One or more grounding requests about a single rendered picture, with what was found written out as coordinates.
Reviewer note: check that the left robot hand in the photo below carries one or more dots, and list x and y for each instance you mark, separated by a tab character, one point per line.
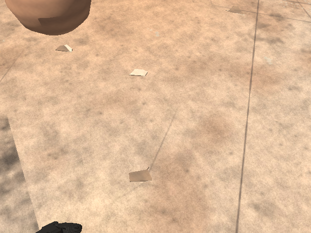
64	227

